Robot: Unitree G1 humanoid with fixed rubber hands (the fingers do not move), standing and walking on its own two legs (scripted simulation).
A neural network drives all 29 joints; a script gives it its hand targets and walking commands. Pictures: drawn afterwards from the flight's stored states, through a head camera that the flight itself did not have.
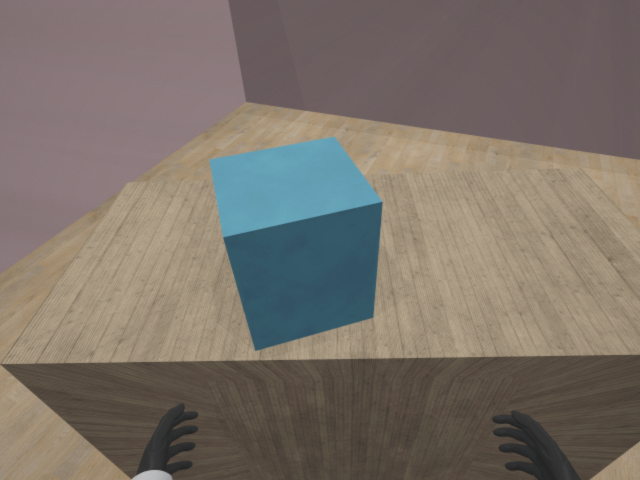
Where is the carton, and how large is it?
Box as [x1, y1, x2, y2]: [209, 137, 382, 350]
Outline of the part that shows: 334,137 209,159 222,234 255,350 372,317 373,315 382,202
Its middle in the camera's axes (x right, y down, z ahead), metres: -0.04 +0.00 +0.64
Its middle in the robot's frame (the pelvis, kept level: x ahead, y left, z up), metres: +0.49 +0.06 +0.05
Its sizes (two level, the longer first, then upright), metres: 0.210 0.200 0.250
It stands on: a pedestal, 0.68 m high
